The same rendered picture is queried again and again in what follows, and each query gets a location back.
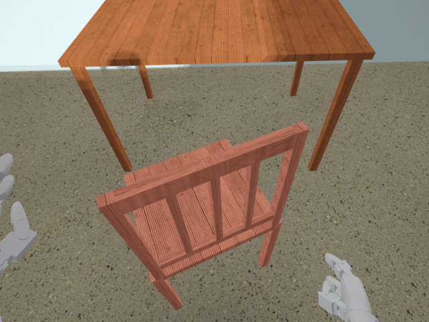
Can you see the table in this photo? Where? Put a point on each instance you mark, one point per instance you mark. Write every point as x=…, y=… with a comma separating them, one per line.
x=164, y=32

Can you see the robot right hand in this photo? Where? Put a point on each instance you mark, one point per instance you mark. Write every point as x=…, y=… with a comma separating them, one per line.
x=348, y=295

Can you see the robot left hand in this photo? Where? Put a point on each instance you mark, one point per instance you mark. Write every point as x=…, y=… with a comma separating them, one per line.
x=19, y=241

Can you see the chair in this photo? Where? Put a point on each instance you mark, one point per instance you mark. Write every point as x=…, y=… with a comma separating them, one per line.
x=200, y=204

